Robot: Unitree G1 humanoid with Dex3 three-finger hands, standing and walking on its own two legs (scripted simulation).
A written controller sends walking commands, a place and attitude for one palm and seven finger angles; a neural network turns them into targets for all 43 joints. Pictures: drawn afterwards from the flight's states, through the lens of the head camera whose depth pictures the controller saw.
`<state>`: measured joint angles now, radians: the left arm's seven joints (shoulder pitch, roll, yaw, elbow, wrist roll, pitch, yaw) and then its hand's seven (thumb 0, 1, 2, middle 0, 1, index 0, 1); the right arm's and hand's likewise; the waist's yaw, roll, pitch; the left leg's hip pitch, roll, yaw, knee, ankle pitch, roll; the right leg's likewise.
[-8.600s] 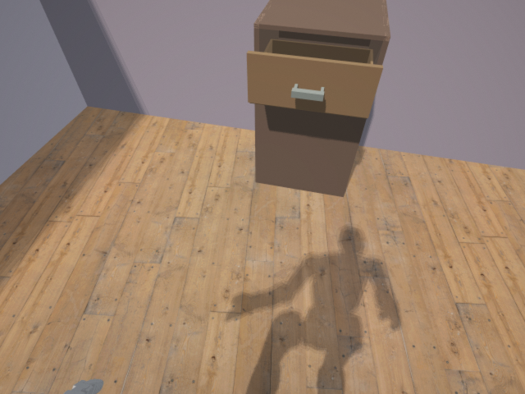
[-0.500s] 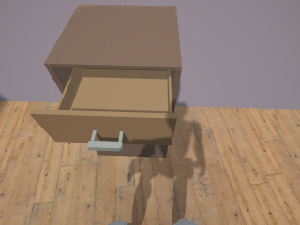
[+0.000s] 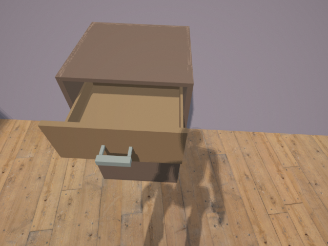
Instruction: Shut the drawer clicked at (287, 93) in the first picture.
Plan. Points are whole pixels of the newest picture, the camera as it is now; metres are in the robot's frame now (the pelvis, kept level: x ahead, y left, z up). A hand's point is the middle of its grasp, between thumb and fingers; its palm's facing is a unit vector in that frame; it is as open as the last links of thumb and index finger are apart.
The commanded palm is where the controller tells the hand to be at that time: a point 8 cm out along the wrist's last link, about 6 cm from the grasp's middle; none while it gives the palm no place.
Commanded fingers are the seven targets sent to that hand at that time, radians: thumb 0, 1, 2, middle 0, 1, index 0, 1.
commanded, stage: come to a stop and stand still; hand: left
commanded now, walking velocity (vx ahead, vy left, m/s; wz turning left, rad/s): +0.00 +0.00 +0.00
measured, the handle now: (115, 154) +0.38 +0.18 -0.06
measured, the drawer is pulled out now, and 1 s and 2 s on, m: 0.20 0.20 0.20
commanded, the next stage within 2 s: look again from close up in 0.70 s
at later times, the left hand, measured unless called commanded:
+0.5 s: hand out of the picture +0.03 +0.23 -0.18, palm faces +0.01 -0.98 -0.22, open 7.4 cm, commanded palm none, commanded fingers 0.00 0.90 0.90 -0.20 -0.30 -0.20 -0.30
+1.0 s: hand out of the picture +0.02 +0.22 -0.18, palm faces +0.00 -0.98 -0.20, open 7.4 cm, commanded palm none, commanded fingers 0.00 0.90 0.90 -0.20 -0.30 -0.20 -0.30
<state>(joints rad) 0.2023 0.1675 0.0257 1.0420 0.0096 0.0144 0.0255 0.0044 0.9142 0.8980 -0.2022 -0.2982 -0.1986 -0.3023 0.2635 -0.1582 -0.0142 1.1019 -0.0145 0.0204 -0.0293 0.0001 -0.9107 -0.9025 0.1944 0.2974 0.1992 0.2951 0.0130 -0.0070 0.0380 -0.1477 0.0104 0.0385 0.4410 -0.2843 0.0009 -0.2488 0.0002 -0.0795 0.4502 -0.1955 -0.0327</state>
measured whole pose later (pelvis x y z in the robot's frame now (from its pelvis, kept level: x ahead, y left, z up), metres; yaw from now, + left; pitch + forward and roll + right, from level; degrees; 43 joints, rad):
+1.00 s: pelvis +0.01 +0.05 +0.00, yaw -2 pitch -2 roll +0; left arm 0.27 0.14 -0.01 1.10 0.01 0.00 0.05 0.01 0.91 0.90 -0.20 -0.30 -0.20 -0.30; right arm 0.26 -0.14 0.00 1.14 0.00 -0.02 -0.03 0.00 -0.91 -0.90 0.20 0.30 0.20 0.30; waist 0.00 0.01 0.06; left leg -0.09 -0.05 0.09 0.43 -0.31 0.07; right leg -0.21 -0.06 -0.02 0.47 -0.21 0.04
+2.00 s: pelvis -0.02 -0.02 -0.09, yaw +3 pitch +13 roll +0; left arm 0.58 0.18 0.10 -0.06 -0.21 -0.53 -0.15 0.02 0.90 0.90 -0.59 -0.72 -0.59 -0.72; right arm 0.13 -0.24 -0.03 0.43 0.03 -0.23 -0.01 0.01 -0.91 -0.90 0.19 0.30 0.20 0.30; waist 0.06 -0.01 -0.14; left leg -0.81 0.01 -0.04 1.15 -0.57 -0.02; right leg -0.87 -0.02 -0.13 1.11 -0.47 -0.07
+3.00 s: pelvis +0.00 +0.03 -0.06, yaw +2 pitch +10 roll -2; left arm 0.57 0.14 -0.11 -0.38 -0.11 -0.25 -0.04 0.02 0.90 0.90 -1.40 -1.59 -1.39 -1.60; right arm 0.27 -0.21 0.06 0.41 0.03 -0.16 -0.01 0.01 -0.90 -0.90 0.20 0.30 0.21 0.30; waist 0.02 0.05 -0.12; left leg -0.62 -0.02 0.00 1.00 -0.55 0.05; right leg -0.68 -0.04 -0.09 0.94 -0.43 0.00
